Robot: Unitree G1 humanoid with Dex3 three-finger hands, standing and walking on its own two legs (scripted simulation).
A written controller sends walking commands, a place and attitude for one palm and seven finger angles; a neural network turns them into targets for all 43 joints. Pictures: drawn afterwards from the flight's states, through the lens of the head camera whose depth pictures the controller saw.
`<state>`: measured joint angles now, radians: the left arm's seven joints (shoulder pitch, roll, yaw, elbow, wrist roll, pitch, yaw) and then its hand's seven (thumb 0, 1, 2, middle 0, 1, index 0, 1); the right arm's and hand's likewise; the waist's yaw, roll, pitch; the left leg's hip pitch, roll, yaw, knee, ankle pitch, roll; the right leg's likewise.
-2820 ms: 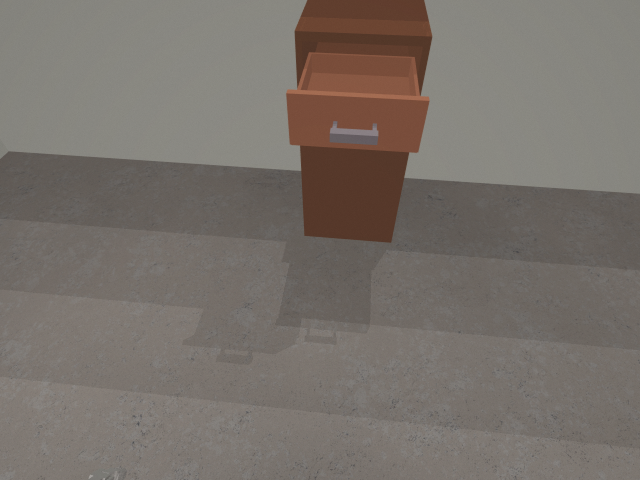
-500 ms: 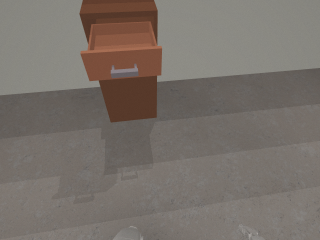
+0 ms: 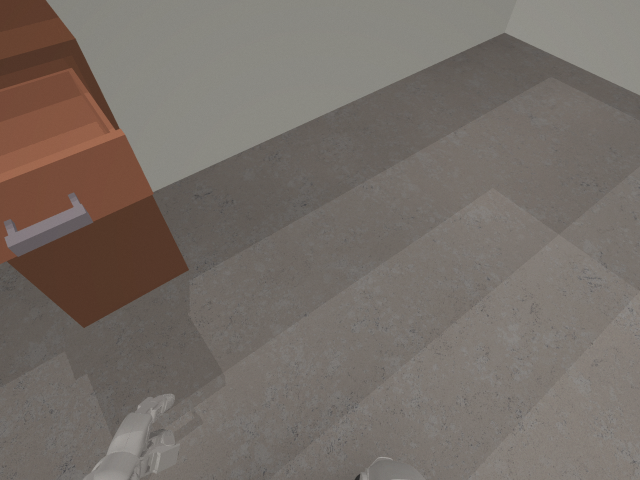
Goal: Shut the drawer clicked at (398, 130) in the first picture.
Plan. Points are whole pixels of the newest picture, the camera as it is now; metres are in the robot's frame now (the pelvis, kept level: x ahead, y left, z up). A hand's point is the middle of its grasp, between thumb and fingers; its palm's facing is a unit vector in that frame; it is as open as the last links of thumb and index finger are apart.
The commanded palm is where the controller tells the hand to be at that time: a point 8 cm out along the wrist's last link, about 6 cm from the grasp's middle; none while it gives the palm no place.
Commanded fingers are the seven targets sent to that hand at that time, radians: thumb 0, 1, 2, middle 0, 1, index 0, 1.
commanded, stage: walk to a spot facing it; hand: left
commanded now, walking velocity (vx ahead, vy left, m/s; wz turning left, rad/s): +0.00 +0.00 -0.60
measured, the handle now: (46, 220) +0.49 +0.43 -0.01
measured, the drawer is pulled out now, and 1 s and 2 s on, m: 0.30 0.30 0.30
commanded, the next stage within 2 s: turn to face it in 1.42 s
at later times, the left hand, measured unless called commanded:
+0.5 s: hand (164, 456) +0.18 +0.22 -0.15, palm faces -0.26 -0.95 -0.16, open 7.4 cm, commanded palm none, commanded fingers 0.00 0.90 0.90 -0.20 -0.30 -0.20 -0.30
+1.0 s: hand (208, 425) +0.21 +0.16 -0.14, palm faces -0.50 -0.84 -0.21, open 7.4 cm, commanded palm none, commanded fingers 0.00 0.90 0.90 -0.20 -0.30 -0.20 -0.30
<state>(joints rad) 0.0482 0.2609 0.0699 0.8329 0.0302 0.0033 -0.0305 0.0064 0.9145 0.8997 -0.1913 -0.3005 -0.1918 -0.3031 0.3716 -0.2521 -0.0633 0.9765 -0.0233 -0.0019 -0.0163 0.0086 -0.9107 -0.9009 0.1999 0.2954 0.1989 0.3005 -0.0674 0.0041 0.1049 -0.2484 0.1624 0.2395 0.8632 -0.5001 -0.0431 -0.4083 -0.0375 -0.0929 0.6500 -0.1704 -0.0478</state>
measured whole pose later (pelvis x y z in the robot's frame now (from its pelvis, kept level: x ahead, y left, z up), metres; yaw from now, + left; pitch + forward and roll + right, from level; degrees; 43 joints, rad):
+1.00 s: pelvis +0.06 +0.03 +0.02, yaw -35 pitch +0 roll +0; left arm 0.25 0.21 0.07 0.92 0.03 0.02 -0.01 0.01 0.91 0.90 -0.20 -0.30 -0.20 -0.30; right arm 0.17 -0.22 -0.07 0.89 -0.03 0.02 0.00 0.01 -0.91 -0.90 0.20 0.30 0.20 0.30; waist 0.03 -0.01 0.05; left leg -0.41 0.07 0.06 0.82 -0.43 -0.07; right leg -0.26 0.03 0.05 0.50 -0.26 -0.02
